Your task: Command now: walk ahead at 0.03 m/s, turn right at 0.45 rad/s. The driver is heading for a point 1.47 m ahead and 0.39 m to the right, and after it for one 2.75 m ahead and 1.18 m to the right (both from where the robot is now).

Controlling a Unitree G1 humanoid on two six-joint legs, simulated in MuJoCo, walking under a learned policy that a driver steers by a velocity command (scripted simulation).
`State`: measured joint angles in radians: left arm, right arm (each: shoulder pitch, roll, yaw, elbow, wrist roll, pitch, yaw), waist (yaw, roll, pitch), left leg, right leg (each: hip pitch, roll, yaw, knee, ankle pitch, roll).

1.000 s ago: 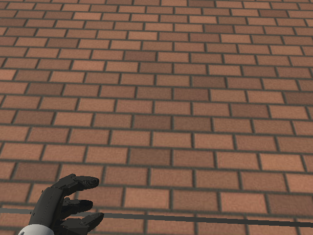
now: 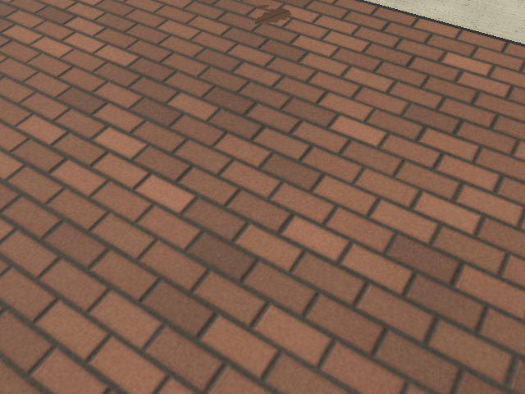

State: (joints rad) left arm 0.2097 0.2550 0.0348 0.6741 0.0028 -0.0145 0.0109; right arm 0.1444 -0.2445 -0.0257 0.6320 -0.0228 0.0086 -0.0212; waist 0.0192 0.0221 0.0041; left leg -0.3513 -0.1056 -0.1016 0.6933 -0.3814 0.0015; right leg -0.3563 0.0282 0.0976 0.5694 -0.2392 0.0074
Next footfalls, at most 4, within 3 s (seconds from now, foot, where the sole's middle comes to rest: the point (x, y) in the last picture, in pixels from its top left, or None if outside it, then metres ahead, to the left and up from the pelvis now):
0.24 left None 0.05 0.11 -0.77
0.80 right None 0.11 -0.28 -0.77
1.28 left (433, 380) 0.53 -0.36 -0.77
1.68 right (468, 240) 0.96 -0.55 -0.77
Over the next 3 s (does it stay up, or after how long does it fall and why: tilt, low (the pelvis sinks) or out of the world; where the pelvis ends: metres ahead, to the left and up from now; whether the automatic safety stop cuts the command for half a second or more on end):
stays up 1.62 -0.17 0.00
